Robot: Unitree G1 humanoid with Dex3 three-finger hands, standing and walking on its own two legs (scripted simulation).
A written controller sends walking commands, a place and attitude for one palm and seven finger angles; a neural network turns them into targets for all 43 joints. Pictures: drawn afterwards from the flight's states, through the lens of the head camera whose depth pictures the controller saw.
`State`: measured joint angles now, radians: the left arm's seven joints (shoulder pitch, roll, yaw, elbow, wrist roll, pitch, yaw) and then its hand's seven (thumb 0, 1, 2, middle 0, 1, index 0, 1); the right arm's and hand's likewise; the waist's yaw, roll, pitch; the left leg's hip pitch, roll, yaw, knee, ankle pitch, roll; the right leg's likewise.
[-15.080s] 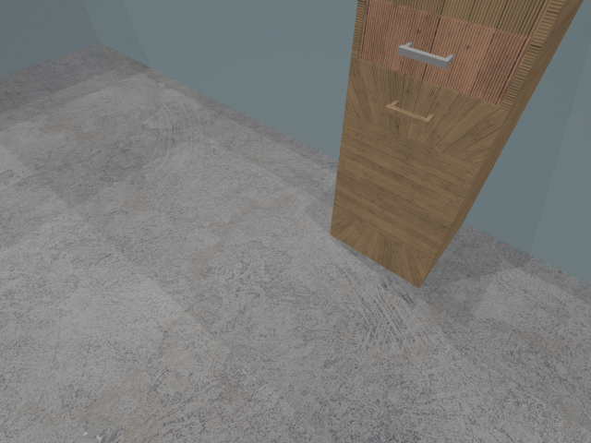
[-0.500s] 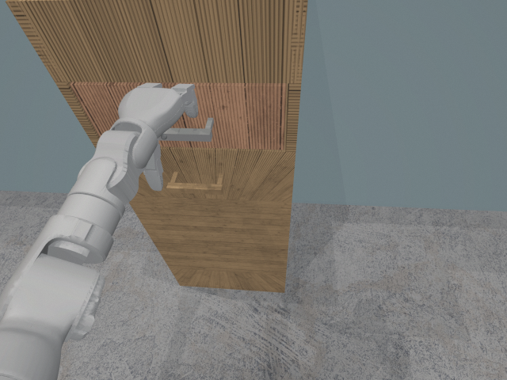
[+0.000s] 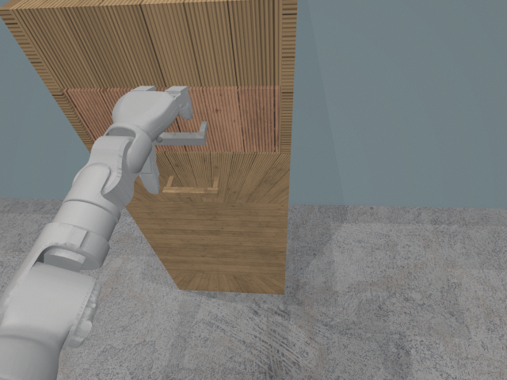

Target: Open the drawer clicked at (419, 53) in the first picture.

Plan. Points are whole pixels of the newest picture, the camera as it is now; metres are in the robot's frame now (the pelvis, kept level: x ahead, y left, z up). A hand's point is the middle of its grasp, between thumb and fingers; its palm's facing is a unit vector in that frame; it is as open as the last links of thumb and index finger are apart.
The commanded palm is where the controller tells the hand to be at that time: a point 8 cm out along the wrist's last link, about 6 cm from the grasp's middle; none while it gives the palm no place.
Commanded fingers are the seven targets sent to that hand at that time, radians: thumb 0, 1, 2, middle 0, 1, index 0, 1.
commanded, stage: move the hooked fingers above the handle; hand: left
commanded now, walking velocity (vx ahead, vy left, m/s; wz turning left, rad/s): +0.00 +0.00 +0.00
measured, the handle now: (174, 132) +0.52 +0.17 +0.11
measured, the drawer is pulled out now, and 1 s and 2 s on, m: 0.00 0.00 0.00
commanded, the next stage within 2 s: none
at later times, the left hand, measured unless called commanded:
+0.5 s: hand (161, 137) +0.45 +0.16 +0.16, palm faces +0.02 -0.03 -1.00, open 13.8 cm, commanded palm +0.44 +0.18 +0.23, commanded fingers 0.00 -0.50 0.30 -0.30 -1.20 -0.30 -1.20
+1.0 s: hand (157, 127) +0.47 +0.17 +0.16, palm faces +0.05 -0.03 -1.00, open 13.8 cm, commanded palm +0.44 +0.18 +0.23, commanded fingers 0.00 -0.50 0.30 -0.30 -1.20 -0.30 -1.20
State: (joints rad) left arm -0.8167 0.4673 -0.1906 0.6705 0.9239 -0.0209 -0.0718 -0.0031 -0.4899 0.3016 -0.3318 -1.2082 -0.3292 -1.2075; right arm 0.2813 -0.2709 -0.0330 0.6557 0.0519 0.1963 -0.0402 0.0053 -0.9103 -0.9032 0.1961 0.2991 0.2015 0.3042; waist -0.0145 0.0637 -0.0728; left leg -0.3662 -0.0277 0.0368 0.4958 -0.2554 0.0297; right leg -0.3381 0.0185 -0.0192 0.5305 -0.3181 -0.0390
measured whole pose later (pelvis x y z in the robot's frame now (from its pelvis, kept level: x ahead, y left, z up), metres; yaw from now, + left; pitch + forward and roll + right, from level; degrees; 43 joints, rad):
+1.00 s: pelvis +0.00 +0.00 +0.00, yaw -1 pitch +8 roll +1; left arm -0.86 0.46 -0.17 0.73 0.95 0.02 -0.01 0.00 -0.49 0.30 -0.33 -1.20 -0.32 -1.20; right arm 0.24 -0.27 -0.03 0.67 0.05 0.19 -0.03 0.01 -0.91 -0.90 0.20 0.30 0.20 0.30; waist -0.02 0.06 -0.09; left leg -0.38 -0.03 0.05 0.50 -0.26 0.03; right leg -0.35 0.02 -0.01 0.54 -0.32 -0.04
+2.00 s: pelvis +0.00 +0.00 +0.00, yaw +0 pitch +7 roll +1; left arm -0.84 0.50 -0.21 0.66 0.91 0.12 -0.13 0.00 -0.49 0.30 -0.32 -1.20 -0.32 -1.20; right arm 0.26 -0.28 -0.03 0.65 0.06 0.21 -0.03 0.01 -0.91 -0.90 0.20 0.30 0.20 0.30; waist -0.01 0.07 -0.09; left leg -0.35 -0.03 0.03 0.49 -0.25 0.03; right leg -0.32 0.01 -0.02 0.52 -0.31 -0.03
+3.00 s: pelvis +0.00 +0.00 +0.00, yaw -1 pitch +8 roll +1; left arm -0.84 0.46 -0.16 0.76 0.94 -0.03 -0.08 0.00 -0.49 0.30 -0.33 -1.21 -0.33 -1.21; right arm 0.25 -0.27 -0.02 0.64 0.06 0.19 -0.05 0.00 -0.91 -0.90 0.20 0.30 0.20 0.30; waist -0.04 0.06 -0.09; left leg -0.40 -0.02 0.05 0.52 -0.27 0.03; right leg -0.37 0.02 -0.01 0.54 -0.32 -0.04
